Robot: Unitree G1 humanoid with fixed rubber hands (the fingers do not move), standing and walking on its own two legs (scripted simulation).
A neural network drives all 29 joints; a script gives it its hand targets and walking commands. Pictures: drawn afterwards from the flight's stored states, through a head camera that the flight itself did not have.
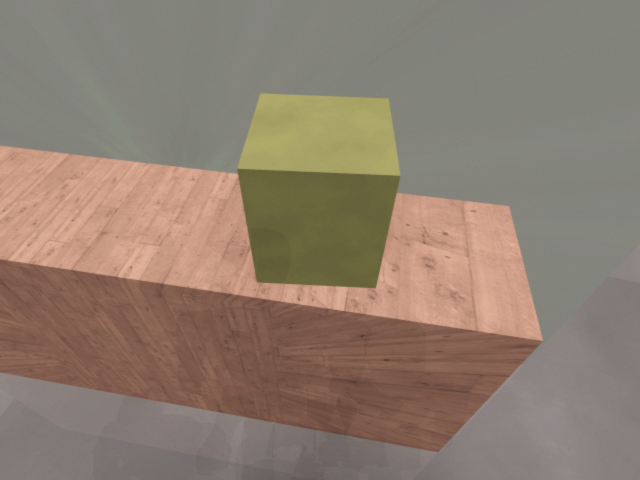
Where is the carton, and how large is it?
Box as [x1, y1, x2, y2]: [237, 93, 399, 287]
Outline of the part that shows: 260,93 237,167 257,282 375,287 399,179 399,169 388,98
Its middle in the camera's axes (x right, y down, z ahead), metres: +0.00 -0.07 +0.65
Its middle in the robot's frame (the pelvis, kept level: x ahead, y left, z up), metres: +0.55 +0.02 +0.04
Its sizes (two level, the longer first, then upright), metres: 0.210 0.200 0.250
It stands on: a pedestal, 0.68 m high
